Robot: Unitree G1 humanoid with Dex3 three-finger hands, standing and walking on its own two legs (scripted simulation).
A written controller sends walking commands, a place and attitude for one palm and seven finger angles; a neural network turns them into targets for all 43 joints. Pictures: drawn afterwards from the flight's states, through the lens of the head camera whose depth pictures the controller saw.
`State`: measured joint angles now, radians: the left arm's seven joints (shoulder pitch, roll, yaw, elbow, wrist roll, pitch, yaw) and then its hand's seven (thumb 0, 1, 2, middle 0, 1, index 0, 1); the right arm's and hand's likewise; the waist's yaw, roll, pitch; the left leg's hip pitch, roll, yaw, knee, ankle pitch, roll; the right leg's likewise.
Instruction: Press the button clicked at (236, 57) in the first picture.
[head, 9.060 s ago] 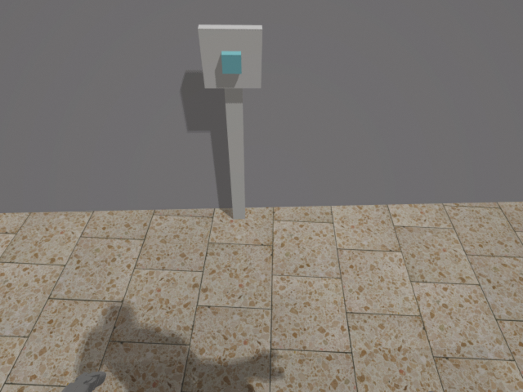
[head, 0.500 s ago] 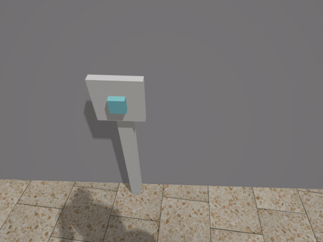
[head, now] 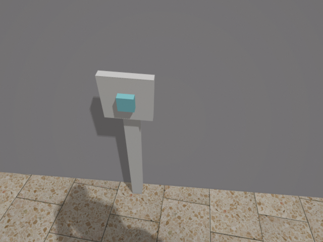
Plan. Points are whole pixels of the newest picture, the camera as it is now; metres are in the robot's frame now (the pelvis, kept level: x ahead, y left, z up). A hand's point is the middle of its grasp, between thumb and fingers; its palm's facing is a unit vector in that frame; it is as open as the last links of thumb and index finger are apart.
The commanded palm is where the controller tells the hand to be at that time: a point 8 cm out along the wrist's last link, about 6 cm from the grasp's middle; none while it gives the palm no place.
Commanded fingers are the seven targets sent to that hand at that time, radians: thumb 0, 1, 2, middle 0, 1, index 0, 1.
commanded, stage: look again from close up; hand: left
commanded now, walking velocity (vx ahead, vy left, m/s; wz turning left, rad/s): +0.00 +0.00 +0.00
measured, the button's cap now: (126, 102) +0.53 +0.15 +0.05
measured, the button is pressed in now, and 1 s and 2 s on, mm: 0 0 0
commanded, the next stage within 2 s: raise the hand and make a fist in 0.08 s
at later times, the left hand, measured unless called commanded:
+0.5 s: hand (101, 213) +0.19 +0.15 +0.00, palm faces +0.01 -1.00 -0.02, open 6.1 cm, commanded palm +0.11 +0.22 -0.04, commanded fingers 0.00 0.90 0.90 -0.67 -0.81 -0.67 -0.81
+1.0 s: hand (98, 213) +0.19 +0.17 -0.02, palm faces -0.01 -1.00 -0.01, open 3.2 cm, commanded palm +0.16 +0.22 -0.01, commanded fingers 0.00 0.90 0.90 -1.30 -1.50 -1.30 -1.50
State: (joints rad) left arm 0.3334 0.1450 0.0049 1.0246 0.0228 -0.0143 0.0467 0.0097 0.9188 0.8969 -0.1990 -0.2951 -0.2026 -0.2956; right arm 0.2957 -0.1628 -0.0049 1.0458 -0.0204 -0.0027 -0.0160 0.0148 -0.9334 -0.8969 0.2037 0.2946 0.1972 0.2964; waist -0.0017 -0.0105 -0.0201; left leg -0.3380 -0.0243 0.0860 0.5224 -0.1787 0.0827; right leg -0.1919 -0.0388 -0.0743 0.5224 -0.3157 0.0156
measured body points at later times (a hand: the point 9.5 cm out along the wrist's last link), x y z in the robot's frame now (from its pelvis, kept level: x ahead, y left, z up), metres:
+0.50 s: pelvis -0.02 -0.02 -0.05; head -0.02 -0.01 +0.40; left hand +0.18 +0.21 +0.01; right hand +0.17 -0.26 -0.10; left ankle +0.07 +0.06 -0.73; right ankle -0.01 -0.13 -0.73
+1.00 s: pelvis +0.01 -0.03 -0.07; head +0.05 -0.03 +0.38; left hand +0.19 +0.22 -0.02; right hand +0.18 -0.25 -0.15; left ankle +0.07 +0.07 -0.73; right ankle -0.02 -0.13 -0.73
